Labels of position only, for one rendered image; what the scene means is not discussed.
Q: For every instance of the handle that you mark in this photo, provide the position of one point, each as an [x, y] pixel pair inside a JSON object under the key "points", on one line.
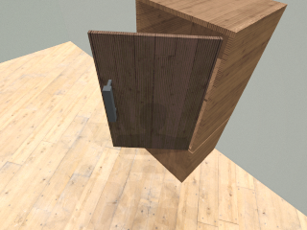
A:
{"points": [[109, 102]]}

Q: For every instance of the cupboard door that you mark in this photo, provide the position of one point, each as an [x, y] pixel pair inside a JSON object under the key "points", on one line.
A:
{"points": [[158, 81]]}

